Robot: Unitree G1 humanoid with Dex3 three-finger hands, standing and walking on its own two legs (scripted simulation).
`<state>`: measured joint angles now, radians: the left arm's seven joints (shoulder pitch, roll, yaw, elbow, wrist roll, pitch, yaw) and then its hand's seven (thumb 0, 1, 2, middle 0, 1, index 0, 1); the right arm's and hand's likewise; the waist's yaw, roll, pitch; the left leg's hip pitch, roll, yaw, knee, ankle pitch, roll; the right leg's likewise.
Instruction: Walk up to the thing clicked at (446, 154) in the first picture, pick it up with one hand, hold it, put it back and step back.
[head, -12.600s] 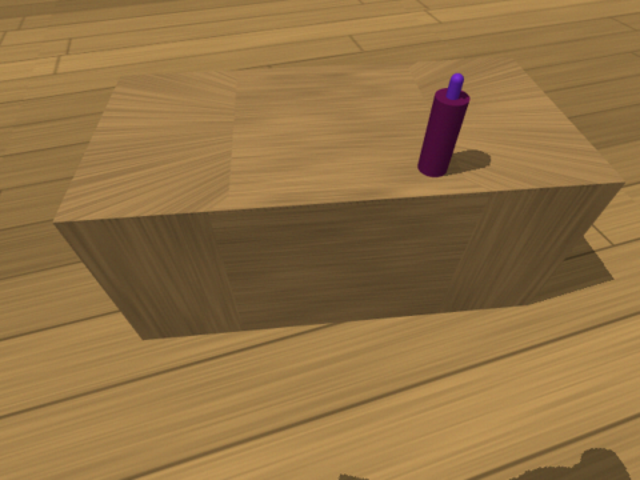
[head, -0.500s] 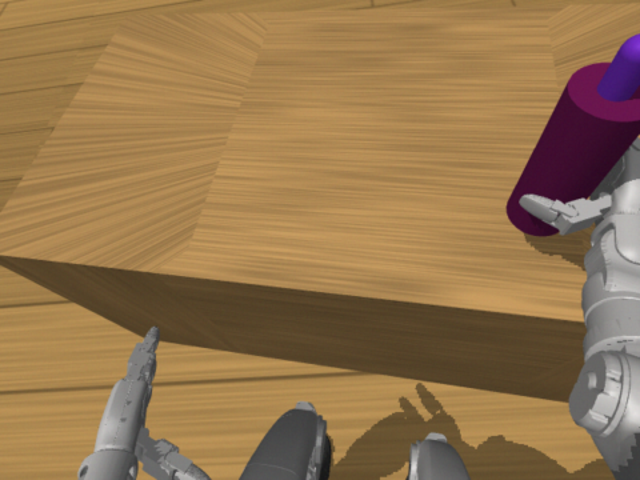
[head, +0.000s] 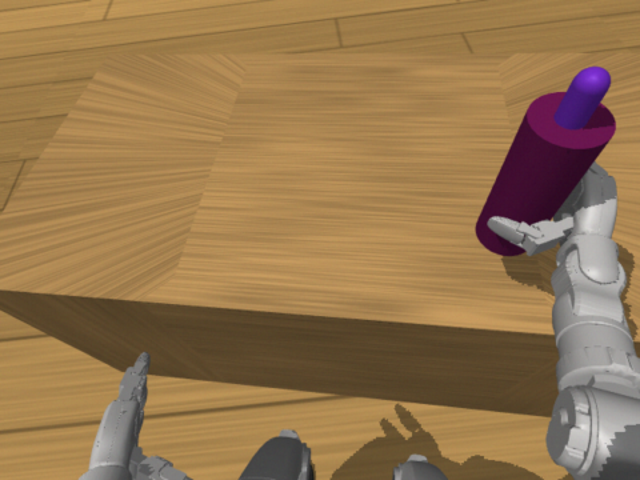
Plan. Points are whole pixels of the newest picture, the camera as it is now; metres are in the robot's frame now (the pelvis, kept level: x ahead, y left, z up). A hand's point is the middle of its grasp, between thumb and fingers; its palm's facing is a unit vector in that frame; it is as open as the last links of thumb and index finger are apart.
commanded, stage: lift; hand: right
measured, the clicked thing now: (539, 171) +0.45 -0.19 +0.12
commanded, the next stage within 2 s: hold in 0.94 s
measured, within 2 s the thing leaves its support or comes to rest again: neither
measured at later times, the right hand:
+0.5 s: hand (544, 209) +0.39 -0.18 +0.14, palm faces +0.16 +0.99 +0.01, open 11.0 cm
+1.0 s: hand (560, 221) +0.35 -0.17 +0.17, palm faces +0.16 +0.99 +0.01, open 11.0 cm
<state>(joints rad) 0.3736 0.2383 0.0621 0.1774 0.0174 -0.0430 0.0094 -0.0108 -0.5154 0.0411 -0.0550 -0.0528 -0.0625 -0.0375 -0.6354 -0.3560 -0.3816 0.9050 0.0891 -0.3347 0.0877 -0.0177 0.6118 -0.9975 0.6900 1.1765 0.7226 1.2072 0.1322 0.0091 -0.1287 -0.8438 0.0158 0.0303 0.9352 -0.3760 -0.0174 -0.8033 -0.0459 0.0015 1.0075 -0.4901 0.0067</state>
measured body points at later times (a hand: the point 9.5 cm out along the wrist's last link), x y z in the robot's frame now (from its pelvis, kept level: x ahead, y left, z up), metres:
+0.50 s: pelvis +0.00 +0.01 +0.03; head +0.03 +0.01 +0.48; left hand +0.16 +0.27 -0.03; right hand +0.37 -0.23 +0.14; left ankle +0.04 +0.14 -0.68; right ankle -0.01 -0.12 -0.68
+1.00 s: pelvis +0.00 +0.01 +0.05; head +0.00 +0.02 +0.50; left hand +0.16 +0.27 -0.02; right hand +0.33 -0.22 +0.17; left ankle +0.04 +0.14 -0.68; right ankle -0.01 -0.12 -0.68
